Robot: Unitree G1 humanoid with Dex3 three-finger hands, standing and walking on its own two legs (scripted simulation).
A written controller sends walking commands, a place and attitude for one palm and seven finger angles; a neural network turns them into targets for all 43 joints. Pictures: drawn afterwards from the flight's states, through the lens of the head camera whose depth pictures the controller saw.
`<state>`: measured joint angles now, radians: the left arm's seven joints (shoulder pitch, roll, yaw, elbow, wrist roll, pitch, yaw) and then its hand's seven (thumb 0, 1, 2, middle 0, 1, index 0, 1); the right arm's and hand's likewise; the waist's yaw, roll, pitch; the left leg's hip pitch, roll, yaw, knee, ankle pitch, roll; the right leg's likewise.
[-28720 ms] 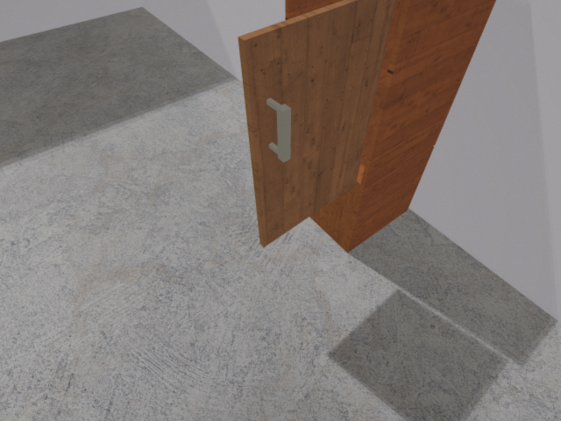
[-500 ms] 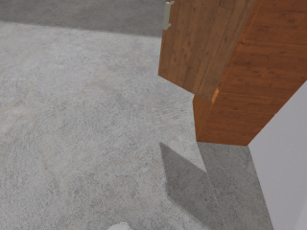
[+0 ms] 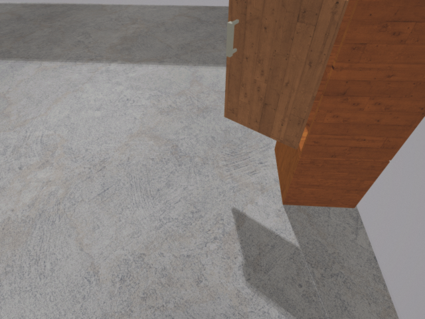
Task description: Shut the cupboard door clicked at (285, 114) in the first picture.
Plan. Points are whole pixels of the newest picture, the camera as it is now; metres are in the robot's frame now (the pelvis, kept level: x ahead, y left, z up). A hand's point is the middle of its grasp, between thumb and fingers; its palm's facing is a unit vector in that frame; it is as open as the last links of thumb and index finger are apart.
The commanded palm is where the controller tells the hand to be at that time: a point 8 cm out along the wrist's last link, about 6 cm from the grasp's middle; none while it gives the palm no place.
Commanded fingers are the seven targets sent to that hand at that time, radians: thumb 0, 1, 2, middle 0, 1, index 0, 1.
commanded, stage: let the arm hang, fingers relaxed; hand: left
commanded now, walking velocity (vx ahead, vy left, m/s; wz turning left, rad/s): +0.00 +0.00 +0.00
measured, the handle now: (232, 38) +1.05 -0.02 +0.07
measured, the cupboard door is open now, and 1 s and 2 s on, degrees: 57 57 57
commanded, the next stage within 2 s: look to check the result in 0.26 s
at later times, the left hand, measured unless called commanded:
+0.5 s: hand out of the picture -0.04 +0.15 -0.18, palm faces +0.04 -0.98 -0.19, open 7.3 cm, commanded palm none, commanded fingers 0.00 0.90 0.90 -0.20 -0.30 -0.20 -0.30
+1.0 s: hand out of the picture -0.02 +0.13 -0.18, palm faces +0.05 -0.98 -0.18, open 7.3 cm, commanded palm none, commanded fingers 0.00 0.90 0.90 -0.20 -0.30 -0.20 -0.30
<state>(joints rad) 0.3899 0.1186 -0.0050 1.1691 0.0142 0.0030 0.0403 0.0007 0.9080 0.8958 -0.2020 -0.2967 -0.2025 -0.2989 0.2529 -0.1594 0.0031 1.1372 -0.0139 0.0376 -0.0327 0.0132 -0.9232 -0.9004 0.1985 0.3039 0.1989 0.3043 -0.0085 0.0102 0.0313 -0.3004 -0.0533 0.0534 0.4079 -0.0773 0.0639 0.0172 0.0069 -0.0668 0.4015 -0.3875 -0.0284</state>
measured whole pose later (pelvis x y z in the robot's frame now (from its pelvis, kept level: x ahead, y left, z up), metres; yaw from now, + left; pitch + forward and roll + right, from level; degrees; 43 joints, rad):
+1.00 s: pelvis +0.02 -0.03 +0.00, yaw +0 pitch -2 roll +1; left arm 0.36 0.10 0.01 1.14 0.01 0.00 0.05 0.00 0.91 0.90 -0.20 -0.30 -0.20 -0.30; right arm 0.24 -0.15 0.01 1.13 -0.01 0.02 -0.05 0.01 -0.91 -0.90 0.20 0.30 0.20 0.30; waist -0.01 -0.01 0.06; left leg -0.31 -0.02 0.04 0.51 -0.16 0.03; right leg 0.06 0.04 -0.07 0.39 -0.42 -0.06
